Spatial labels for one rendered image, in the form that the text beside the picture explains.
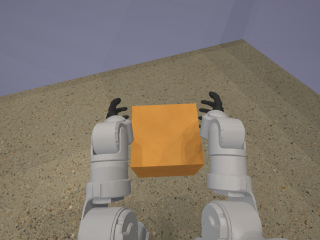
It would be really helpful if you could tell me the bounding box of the robot left upper arm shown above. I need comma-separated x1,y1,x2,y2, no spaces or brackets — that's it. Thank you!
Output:
78,207,139,240

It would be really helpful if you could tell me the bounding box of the robot left hand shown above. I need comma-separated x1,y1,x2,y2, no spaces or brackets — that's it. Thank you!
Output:
106,98,129,119

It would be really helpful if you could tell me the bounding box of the carton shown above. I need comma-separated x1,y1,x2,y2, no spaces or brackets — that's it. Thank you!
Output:
130,103,204,178

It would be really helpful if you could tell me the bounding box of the robot right hand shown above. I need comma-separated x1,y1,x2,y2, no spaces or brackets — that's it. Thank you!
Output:
198,91,224,128

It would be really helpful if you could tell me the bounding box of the robot left forearm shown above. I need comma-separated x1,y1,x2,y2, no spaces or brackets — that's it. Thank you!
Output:
77,115,134,240

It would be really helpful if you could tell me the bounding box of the robot left thigh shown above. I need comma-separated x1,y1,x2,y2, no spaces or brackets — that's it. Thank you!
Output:
138,225,150,240

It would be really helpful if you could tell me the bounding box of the robot right upper arm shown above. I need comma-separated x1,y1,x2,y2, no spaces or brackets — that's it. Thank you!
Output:
201,200,289,240

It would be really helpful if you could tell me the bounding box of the robot right forearm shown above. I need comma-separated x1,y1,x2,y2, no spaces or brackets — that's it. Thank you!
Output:
199,110,263,229

